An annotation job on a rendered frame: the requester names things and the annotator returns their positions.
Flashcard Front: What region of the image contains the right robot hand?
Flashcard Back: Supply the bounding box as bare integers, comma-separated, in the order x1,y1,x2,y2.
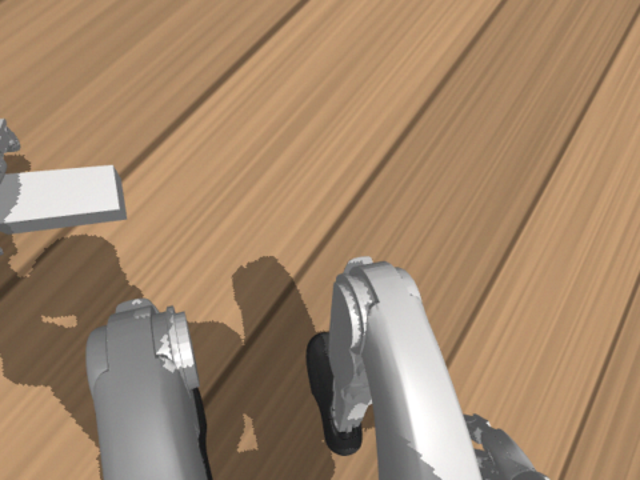
463,414,536,480

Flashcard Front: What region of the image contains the right robot foot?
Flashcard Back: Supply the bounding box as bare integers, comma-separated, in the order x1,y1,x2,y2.
306,332,362,456

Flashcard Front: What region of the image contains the left robot foot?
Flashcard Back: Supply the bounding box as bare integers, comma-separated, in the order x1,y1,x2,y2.
192,387,213,480

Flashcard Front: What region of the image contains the carton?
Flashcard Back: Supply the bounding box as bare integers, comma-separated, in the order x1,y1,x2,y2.
0,165,127,235

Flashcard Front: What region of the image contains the left robot hand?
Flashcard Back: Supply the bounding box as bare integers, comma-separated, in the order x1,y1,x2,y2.
0,119,21,255

